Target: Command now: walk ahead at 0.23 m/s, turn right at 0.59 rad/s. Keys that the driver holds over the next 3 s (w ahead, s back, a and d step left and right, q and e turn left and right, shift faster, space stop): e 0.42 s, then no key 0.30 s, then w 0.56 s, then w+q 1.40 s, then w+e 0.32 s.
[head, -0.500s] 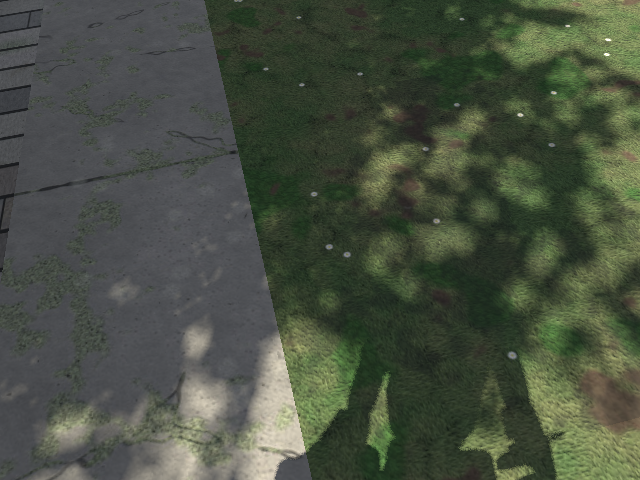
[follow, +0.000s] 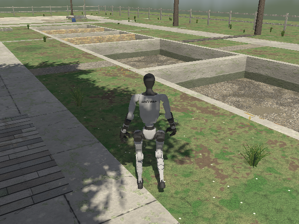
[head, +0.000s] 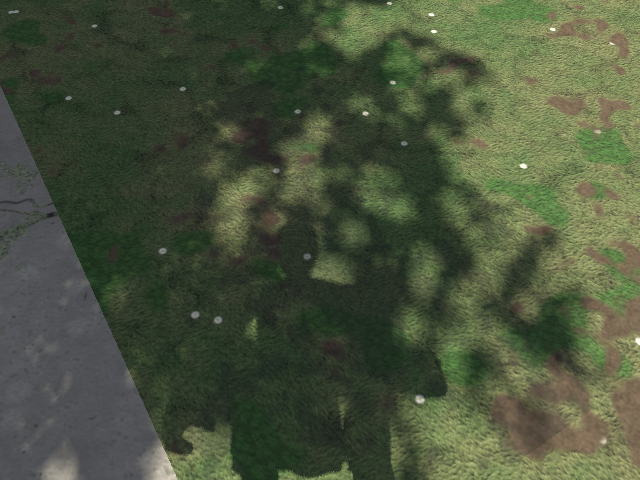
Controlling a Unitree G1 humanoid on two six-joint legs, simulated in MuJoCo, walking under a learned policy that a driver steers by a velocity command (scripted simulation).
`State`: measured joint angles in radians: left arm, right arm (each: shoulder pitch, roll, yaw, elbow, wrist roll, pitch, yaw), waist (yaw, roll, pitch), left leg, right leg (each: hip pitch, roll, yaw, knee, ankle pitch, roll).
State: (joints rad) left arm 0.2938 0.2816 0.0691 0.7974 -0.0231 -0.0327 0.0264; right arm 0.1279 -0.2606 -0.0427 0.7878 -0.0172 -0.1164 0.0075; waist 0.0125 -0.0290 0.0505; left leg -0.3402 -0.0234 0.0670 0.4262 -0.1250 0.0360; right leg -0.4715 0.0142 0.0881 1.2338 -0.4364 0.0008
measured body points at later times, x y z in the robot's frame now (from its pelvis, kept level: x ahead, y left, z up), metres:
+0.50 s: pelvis +0.11 -0.05 +0.00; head +0.16 -0.08 +0.45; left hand +0.35 +0.17 -0.07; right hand +0.20 -0.36 -0.12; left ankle +0.12 +0.11 -0.66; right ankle +0.16 -0.14 -0.74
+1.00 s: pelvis +0.17 -0.04 +0.01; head +0.18 -0.04 +0.46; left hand +0.41 +0.15 -0.09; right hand +0.10 -0.32 -0.11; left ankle +0.16 +0.10 -0.74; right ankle +0.15 -0.18 -0.70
